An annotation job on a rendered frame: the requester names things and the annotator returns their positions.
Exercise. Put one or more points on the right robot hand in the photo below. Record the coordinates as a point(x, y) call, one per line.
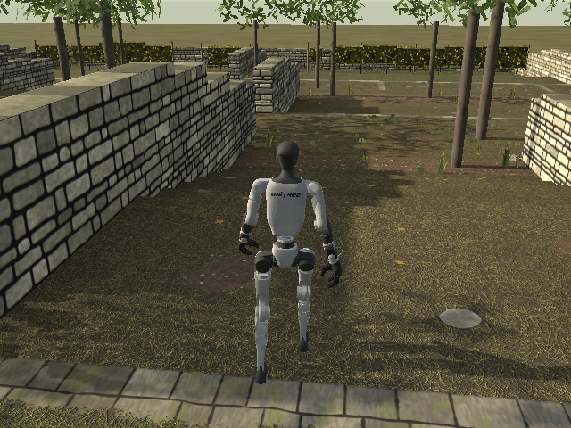
point(337, 272)

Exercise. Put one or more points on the right robot shin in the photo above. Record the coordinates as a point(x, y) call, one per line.
point(304, 314)

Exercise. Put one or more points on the right robot upper arm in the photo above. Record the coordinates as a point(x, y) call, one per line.
point(318, 204)

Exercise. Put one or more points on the robot left forearm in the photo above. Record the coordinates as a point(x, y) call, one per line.
point(246, 231)

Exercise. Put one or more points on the robot right forearm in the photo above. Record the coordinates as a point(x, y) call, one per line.
point(328, 243)

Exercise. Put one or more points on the left robot hand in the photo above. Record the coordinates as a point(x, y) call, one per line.
point(251, 242)

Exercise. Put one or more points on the left robot thigh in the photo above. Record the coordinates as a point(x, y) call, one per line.
point(262, 274)

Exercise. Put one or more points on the left robot upper arm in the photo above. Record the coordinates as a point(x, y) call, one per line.
point(259, 186)

